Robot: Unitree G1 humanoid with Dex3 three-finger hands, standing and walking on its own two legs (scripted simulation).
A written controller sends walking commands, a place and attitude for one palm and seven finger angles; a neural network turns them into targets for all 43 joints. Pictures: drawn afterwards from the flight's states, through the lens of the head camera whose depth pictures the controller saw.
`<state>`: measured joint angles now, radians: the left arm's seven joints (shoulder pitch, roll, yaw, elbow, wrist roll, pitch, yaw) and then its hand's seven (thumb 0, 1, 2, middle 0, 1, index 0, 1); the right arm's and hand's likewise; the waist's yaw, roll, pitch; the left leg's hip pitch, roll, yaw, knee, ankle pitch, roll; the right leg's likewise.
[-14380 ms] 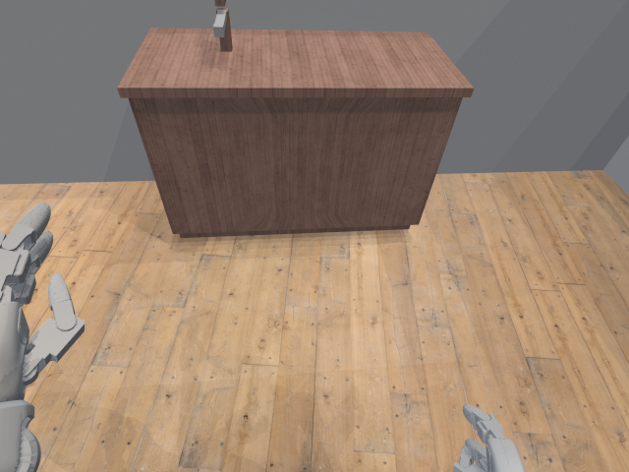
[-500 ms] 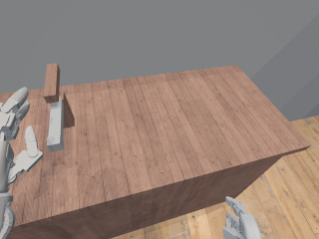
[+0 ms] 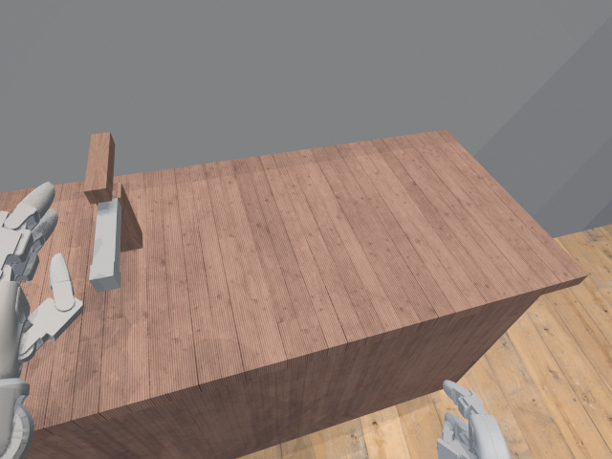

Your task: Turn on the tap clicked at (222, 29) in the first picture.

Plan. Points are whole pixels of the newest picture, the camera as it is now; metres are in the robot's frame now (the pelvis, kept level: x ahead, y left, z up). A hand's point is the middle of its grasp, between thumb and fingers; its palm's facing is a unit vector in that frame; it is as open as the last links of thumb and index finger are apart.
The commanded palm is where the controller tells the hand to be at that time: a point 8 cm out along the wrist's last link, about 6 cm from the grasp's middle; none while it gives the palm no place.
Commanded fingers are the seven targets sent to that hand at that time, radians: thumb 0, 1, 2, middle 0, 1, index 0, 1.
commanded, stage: come to a stop and stand still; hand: left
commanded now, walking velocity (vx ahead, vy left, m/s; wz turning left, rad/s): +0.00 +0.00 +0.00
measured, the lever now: (105, 276) +0.31 +0.29 +0.07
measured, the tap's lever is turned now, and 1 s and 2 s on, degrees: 0 0 0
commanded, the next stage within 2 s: look again from close up in 1.16 s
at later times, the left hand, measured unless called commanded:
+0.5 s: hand (50, 255) +0.25 +0.28 +0.19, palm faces +0.48 -0.79 -0.38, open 7.4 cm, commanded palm +0.16 +0.27 +0.17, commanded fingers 0.00 0.90 0.90 -0.20 -0.30 -0.20 -0.30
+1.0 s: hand (75, 283) +0.24 +0.26 +0.16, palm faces +0.36 -0.87 -0.34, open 7.4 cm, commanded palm +0.17 +0.29 +0.17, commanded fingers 0.00 0.90 0.90 -0.20 -0.30 -0.20 -0.30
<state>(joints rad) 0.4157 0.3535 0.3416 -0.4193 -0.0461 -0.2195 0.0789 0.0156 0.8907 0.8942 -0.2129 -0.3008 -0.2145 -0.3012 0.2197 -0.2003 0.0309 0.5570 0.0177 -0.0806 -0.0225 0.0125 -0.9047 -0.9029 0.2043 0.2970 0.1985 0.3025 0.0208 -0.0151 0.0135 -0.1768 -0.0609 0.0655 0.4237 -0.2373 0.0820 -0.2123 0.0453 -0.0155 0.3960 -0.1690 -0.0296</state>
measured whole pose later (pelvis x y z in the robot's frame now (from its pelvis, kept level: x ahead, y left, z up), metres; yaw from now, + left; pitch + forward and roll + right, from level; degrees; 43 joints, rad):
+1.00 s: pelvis +0.01 +0.01 +0.00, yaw +0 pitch +0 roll -1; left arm 0.39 0.36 0.36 -0.46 -0.05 -0.24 0.08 0.02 0.89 0.89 -0.21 -0.30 -0.21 -0.30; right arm 0.18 -0.19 0.02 0.55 0.01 -0.13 -0.01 0.01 -0.90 -0.90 0.20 0.30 0.20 0.30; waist 0.02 -0.05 0.05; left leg -0.18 -0.07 0.07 0.45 -0.27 0.10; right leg -0.22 0.04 -0.01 0.42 -0.20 -0.01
